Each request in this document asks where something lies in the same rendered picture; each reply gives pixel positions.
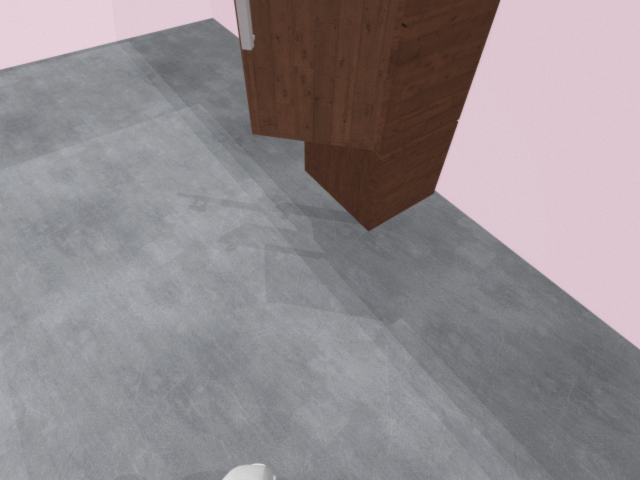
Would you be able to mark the cupboard door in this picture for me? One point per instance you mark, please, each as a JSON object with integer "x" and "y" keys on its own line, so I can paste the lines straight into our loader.
{"x": 318, "y": 69}

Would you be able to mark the handle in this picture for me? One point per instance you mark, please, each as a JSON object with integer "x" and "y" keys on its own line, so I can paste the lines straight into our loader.
{"x": 245, "y": 24}

